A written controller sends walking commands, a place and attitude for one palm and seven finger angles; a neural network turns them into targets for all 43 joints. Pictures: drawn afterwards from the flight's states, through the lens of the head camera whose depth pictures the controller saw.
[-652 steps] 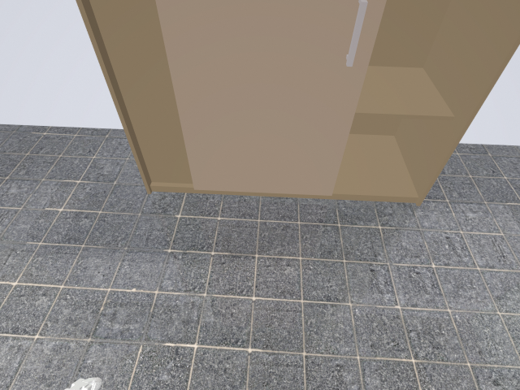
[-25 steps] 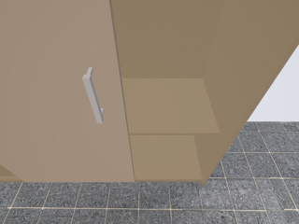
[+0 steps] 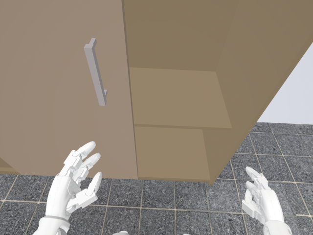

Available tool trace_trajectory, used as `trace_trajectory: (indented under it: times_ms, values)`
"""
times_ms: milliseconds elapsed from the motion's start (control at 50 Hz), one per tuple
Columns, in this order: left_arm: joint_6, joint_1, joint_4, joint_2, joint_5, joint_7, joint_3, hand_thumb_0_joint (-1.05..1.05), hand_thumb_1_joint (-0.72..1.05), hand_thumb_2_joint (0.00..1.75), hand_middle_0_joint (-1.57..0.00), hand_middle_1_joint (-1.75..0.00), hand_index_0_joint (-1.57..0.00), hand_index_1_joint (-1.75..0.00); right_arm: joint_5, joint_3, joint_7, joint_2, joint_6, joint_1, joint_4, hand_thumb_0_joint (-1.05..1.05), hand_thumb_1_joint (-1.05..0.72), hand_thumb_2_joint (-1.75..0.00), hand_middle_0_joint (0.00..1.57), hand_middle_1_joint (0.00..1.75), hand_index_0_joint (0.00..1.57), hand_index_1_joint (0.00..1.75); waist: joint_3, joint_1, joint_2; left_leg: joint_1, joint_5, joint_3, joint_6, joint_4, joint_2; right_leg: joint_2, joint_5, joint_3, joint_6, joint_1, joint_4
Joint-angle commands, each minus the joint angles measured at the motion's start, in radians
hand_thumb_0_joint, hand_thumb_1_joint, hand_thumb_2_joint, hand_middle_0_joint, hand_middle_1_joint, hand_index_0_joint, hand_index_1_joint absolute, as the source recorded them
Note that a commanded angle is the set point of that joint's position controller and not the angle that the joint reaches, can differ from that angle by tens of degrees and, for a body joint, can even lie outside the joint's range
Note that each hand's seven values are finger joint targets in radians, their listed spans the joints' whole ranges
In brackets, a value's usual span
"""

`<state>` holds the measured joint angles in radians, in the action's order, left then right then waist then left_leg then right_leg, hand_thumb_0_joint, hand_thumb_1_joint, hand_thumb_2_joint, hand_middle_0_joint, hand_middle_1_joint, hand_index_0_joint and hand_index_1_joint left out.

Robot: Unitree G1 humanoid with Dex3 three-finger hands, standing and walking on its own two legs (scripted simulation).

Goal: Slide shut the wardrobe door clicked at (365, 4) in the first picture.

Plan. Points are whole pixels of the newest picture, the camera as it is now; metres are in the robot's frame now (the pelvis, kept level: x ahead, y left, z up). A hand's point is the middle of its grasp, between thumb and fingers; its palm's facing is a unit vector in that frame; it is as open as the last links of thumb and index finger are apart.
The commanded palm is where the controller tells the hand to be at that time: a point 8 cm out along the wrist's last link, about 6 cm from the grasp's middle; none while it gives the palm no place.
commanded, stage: raise the hand with hooked fingers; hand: left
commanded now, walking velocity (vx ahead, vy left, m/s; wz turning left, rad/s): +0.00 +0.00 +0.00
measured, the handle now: (98, 74) +0.50 +0.20 +0.14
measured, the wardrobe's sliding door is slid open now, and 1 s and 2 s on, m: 0.45 0.45 0.45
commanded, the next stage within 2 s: move the hooked fingers beside the handle in 1.72 s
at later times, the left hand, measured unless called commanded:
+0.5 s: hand (59, 177) +0.22 +0.23 +0.08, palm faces +0.06 -1.00 -0.07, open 11.4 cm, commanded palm +0.18 +0.28 +0.09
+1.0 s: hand (26, 148) +0.26 +0.29 +0.13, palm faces +0.10 -0.99 -0.06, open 13.8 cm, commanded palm +0.23 +0.33 +0.14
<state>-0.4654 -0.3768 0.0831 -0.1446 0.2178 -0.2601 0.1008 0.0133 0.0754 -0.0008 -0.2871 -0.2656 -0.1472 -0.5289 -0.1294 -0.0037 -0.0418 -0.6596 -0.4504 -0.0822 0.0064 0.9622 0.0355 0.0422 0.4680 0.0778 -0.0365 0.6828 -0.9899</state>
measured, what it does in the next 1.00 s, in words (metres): stands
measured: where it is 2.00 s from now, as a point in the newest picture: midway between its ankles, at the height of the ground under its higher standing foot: outside the picture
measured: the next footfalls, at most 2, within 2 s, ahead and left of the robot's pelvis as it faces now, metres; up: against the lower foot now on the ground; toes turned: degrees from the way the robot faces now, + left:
none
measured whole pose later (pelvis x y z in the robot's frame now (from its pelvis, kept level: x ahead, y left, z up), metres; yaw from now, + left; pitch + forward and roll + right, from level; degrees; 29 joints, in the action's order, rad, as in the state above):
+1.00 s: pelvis +0.01 +0.02 +0.04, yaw +2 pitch +3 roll -2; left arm -0.17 -0.10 0.17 -0.36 0.34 -0.41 0.37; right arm 0.03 -0.07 0.08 -0.26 -0.32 -0.23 -0.62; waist -0.04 -0.04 0.04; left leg -0.42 -0.37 -0.04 0.03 0.72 0.02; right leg 0.03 0.34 0.13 -0.01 0.38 -0.67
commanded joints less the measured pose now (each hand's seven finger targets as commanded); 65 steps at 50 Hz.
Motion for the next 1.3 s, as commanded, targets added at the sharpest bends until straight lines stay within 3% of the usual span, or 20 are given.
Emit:
trace_trajectory:
  times_ms: [0,20,40,60,140,200,240,280,320,340,420,480,540,580,680,840,940,1020,1200,1280]
  values:
    - [0.006,-0.023,-0.329,-0.167,0.037,0.034,0.120,0.00,0.43,0.70,-0.23,-0.60,-0.23,-0.60,0.016,0.008,0.018,-0.070,0.012,0.023,0.226,0.00,-0.90,-0.90,0.20,0.30,0.20,0.30,-0.111,-0.037,0.095,-0.021,0.137,0.045,0.017,-0.081,-0.062,-0.025,-0.121,-0.093,0.005,-0.115,0.177]
    - [-0.006,0.021,-0.389,-0.192,0.035,0.056,0.147,0.00,0.41,0.69,-0.24,-0.62,-0.24,-0.62,0.011,0.007,0.026,-0.064,0.011,-0.009,0.217,0.00,-0.90,-0.90,0.20,0.30,0.20,0.30,-0.152,-0.028,0.120,0.005,0.170,0.059,0.019,-0.072,-0.052,-0.032,-0.164,-0.082,0.004,-0.117,0.160]
    - [-0.022,0.084,-0.433,-0.217,0.035,0.064,0.155,0.00,0.39,0.68,-0.24,-0.63,-0.24,-0.63,0.005,0.002,0.035,-0.067,0.012,-0.035,0.200,0.00,-0.90,-0.90,0.20,0.30,0.20,0.30,-0.151,0.001,0.074,0.005,0.183,0.077,0.023,-0.050,-0.041,-0.044,-0.183,-0.082,0.008,-0.091,0.148]
    - [-0.043,0.111,-0.462,-0.192,0.039,0.060,0.132,0.00,0.36,0.67,-0.24,-0.64,-0.24,-0.64,0.004,-0.003,0.042,-0.060,0.005,-0.044,0.194,0.00,-0.90,-0.90,0.20,0.30,0.20,0.30,-0.163,0.017,0.097,0.018,0.194,0.082,0.025,-0.033,-0.039,-0.041,-0.200,-0.094,0.011,-0.095,0.156]
    - [-0.068,0.228,-0.378,-0.189,0.054,-0.030,0.060,0.00,0.27,0.63,-0.25,-0.70,-0.25,-0.70,0.008,-0.037,0.061,-0.083,-0.042,-0.059,0.122,0.00,-0.90,-0.90,0.20,0.30,0.20,0.30,-0.096,0.080,0.133,0.022,0.153,0.113,0.028,-0.011,-0.023,-0.054,-0.147,-0.076,0.012,-0.007,0.164]
    - [0.012,0.199,-0.286,-0.235,0.080,-0.096,0.108,0.00,0.20,0.60,-0.25,-0.75,-0.25,-0.75,0.021,-0.046,0.074,-0.090,-0.066,-0.048,0.109,0.00,-0.90,-0.90,0.20,0.30,0.20,0.30,-0.128,0.053,0.089,0.001,0.108,0.117,0.027,-0.045,-0.029,-0.044,-0.068,-0.091,0.020,-0.083,0.222]
    - [0.092,0.151,-0.194,-0.281,0.102,-0.118,0.185,0.00,0.15,0.58,-0.25,-0.78,-0.25,-0.78,0.030,-0.048,0.080,-0.090,-0.067,-0.027,0.103,0.00,-0.90,-0.90,0.20,0.30,0.20,0.30,-0.137,0.015,0.062,-0.006,0.127,0.115,0.026,-0.072,-0.032,-0.038,-0.058,-0.100,0.021,-0.145,0.253]
    - [0.144,0.119,-0.212,-0.284,0.124,-0.114,0.230,0.00,0.11,0.56,-0.26,-0.81,-0.26,-0.81,0.030,-0.052,0.077,-0.073,-0.067,-0.010,0.108,0.00,-0.90,-0.90,0.20,0.30,0.20,0.30,-0.175,-0.017,0.067,0.017,0.174,0.112,0.024,-0.108,-0.037,-0.024,-0.113,-0.099,0.026,-0.219,0.272]
    - [0.164,0.119,-0.226,-0.286,0.135,-0.088,0.259,0.00,0.06,0.54,-0.26,-0.84,-0.26,-0.84,0.026,-0.052,0.073,-0.061,-0.071,0.000,0.102,0.00,-0.90,-0.90,0.20,0.30,0.20,0.30,-0.177,-0.029,0.044,0.026,0.197,0.113,0.021,-0.134,-0.037,-0.019,-0.137,-0.094,0.032,-0.249,0.284]
    - [0.169,0.107,-0.197,-0.322,0.135,-0.075,0.304,0.00,0.04,0.53,-0.26,-0.86,-0.26,-0.86,0.022,-0.052,0.072,-0.063,-0.069,0.006,0.097,0.00,-0.90,-0.90,0.20,0.30,0.20,0.30,-0.161,-0.046,0.025,0.035,0.217,0.120,0.020,-0.146,-0.033,-0.027,-0.154,-0.082,0.026,-0.256,0.277]
    - [0.121,0.123,-0.239,-0.286,0.126,-0.046,0.273,0.00,-0.06,0.49,-0.27,-0.92,-0.27,-0.92,0.019,-0.047,0.059,-0.067,-0.086,-0.016,0.084,0.00,-0.90,-0.90,0.20,0.30,0.20,0.30,-0.118,-0.026,0.051,0.080,0.214,0.112,0.019,-0.193,-0.034,-0.030,-0.165,-0.052,0.028,-0.231,0.291]
    - [0.104,0.135,-0.218,-0.300,0.127,-0.060,0.279,0.00,-0.13,0.46,-0.27,-0.96,-0.27,-0.96,0.021,-0.042,0.059,-0.083,-0.096,-0.038,0.077,0.00,-0.90,-0.90,0.20,0.30,0.20,0.30,-0.121,-0.017,0.057,0.108,0.208,0.105,0.021,-0.210,-0.037,-0.030,-0.160,-0.056,0.028,-0.242,0.310]
    - [0.105,0.172,-0.192,-0.318,0.131,-0.074,0.286,0.00,-0.20,0.43,-0.28,-1.00,-0.28,-1.00,0.024,-0.041,0.066,-0.102,-0.104,-0.044,0.065,0.00,-0.90,-0.90,0.20,0.30,0.20,0.30,-0.077,-0.009,0.049,0.126,0.191,0.106,0.024,-0.230,-0.035,-0.034,-0.139,-0.050,0.027,-0.224,0.335]
    - [0.104,0.215,-0.209,-0.336,0.134,-0.080,0.293,0.00,-0.24,0.41,-0.28,-1.03,-0.28,-1.03,0.027,-0.044,0.070,-0.107,-0.111,-0.051,0.062,0.00,-0.90,-0.90,0.20,0.30,0.20,0.30,-0.090,-0.007,0.087,0.157,0.182,0.105,0.023,-0.251,-0.036,-0.033,-0.136,-0.045,0.026,-0.238,0.345]
    - [0.111,0.274,-0.217,-0.367,0.139,-0.082,0.318,0.00,-0.36,0.36,-0.29,-1.11,-0.29,-1.11,0.027,-0.051,0.077,-0.115,-0.121,-0.057,0.052,0.00,-0.90,-0.90,0.20,0.30,0.20,0.30,-0.102,-0.010,0.109,0.234,0.233,0.115,0.022,-0.293,-0.031,-0.043,-0.219,-0.016,0.021,-0.280,0.350]
    - [0.201,0.381,-0.145,-0.419,0.141,-0.128,0.350,0.00,-0.50,0.30,-0.30,-1.20,-0.30,-1.20,0.029,-0.069,0.085,-0.125,-0.110,-0.045,0.050,0.00,-0.90,-0.90,0.20,0.30,0.20,0.30,-0.081,-0.020,0.144,0.314,0.320,0.121,0.020,-0.342,-0.028,-0.050,-0.332,-0.001,0.015,-0.332,0.381]
    - [0.249,0.460,-0.100,-0.442,0.145,-0.153,0.370,0.00,-0.50,0.30,-0.30,-1.20,-0.30,-1.20,0.030,-0.080,0.092,-0.123,-0.101,-0.040,0.043,0.00,-0.90,-0.90,0.20,0.30,0.20,0.30,-0.064,-0.019,0.104,0.348,0.338,0.131,0.017,-0.375,-0.024,-0.058,-0.349,0.008,0.015,-0.348,0.408]
    - [0.271,0.534,-0.105,-0.472,0.147,-0.173,0.391,0.00,-0.50,0.30,-0.30,-1.20,-0.30,-1.20,0.032,-0.084,0.096,-0.121,-0.097,-0.036,0.039,0.00,-0.90,-0.90,0.20,0.30,0.20,0.30,-0.112,-0.021,0.126,0.406,0.390,0.133,0.014,-0.394,-0.022,-0.056,-0.392,0.009,0.015,-0.382,0.423]
    - [0.308,0.668,-0.025,-0.545,0.150,-0.206,0.441,0.00,-0.50,0.30,-0.30,-1.20,-0.30,-1.20,0.035,-0.091,0.103,-0.124,-0.081,-0.031,0.023,0.00,-0.90,-0.90,0.20,0.30,0.20,0.30,-0.102,-0.024,0.149,0.454,0.417,0.133,0.012,-0.440,-0.022,-0.058,-0.410,0.006,0.011,-0.417,0.472]
    - [0.333,0.601,0.057,-0.488,0.158,-0.231,0.400,0.00,-0.50,0.30,-0.30,-1.20,-0.30,-1.20,0.039,-0.087,0.095,-0.127,-0.073,-0.034,0.027,0.00,-0.90,-0.90,0.20,0.30,0.20,0.30,-0.058,-0.024,0.095,0.421,0.381,0.124,0.018,-0.448,-0.026,-0.058,-0.398,0.005,0.013,-0.405,0.486]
